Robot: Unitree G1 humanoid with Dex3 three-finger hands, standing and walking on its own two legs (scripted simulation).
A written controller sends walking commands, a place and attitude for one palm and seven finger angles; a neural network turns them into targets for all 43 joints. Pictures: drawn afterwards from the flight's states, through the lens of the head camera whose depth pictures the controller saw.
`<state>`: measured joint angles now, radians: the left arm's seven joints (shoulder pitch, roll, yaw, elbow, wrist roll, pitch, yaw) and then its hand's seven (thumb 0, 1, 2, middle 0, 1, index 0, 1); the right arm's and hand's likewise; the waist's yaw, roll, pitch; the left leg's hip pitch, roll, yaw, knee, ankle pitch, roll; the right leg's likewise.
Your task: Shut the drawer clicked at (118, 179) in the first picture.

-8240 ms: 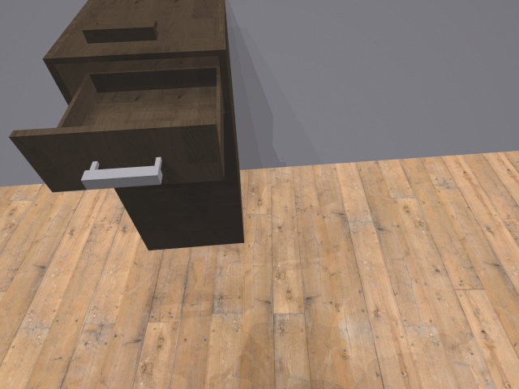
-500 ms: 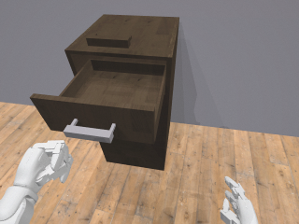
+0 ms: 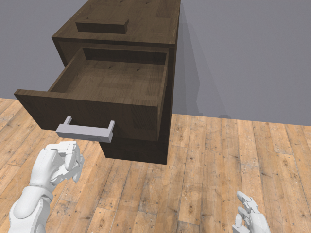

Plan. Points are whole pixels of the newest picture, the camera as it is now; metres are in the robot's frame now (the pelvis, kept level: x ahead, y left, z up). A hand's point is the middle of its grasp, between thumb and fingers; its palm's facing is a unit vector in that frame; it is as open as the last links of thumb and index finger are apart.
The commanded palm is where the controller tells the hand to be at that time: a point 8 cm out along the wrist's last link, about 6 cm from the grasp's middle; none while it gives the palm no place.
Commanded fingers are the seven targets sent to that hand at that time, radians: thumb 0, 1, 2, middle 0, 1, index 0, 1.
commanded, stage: bring the fist close to the handle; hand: left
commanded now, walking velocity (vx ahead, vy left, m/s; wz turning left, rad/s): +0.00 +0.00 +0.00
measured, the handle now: (87, 127) +0.38 +0.22 +0.05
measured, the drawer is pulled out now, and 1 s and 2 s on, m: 0.27 0.27 0.15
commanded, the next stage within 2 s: push the drawer shut in 0.70 s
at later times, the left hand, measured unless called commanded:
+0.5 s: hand (91, 160) +0.28 +0.18 +0.05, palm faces -0.07 -1.00 -0.06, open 3.3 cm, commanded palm +0.25 +0.24 +0.05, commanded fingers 0.00 0.90 0.90 -1.40 -1.60 -1.40 -1.60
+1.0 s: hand (88, 154) +0.29 +0.19 +0.05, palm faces -0.05 -1.00 -0.05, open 3.3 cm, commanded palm +0.27 +0.25 +0.05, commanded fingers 0.00 0.90 0.90 -1.40 -1.60 -1.40 -1.60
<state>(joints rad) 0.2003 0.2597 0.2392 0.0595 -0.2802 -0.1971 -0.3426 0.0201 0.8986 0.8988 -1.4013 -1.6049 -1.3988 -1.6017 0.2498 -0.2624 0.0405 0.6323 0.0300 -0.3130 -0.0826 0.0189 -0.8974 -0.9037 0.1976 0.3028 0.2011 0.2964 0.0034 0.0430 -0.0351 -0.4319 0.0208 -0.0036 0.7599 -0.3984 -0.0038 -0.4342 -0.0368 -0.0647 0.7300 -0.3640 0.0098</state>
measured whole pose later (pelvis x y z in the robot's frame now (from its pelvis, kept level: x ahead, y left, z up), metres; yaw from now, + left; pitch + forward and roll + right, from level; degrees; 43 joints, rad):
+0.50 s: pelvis +0.00 -0.01 -0.02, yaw -1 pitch +9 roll +0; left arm 0.10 0.26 0.23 0.21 -0.28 -0.30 -0.34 0.02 0.90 0.90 -1.40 -1.60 -1.40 -1.60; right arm 0.26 -0.26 0.02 0.60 0.03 -0.23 -0.06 0.02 -0.90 -0.90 0.20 0.30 0.20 0.30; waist -0.02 0.04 -0.07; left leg -0.58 0.03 0.00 0.86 -0.44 -0.01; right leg -0.60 -0.03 -0.05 0.85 -0.41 0.00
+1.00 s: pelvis -0.01 -0.01 -0.02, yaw +0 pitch +9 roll +0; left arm -0.01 0.30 0.28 0.33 -0.30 -0.28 -0.38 0.02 0.90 0.90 -1.40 -1.60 -1.40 -1.60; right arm 0.24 -0.27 0.03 0.59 0.04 -0.20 -0.07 0.02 -0.90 -0.90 0.20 0.30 0.20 0.30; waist -0.02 0.04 -0.08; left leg -0.60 0.03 -0.01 0.87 -0.43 -0.02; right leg -0.61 -0.03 -0.07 0.86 -0.41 -0.01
